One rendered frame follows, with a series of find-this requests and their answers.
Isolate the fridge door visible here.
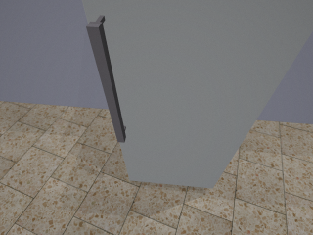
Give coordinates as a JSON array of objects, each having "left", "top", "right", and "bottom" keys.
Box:
[{"left": 82, "top": 0, "right": 313, "bottom": 189}]

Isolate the handle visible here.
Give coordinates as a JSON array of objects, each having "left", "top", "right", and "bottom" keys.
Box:
[{"left": 86, "top": 15, "right": 126, "bottom": 143}]

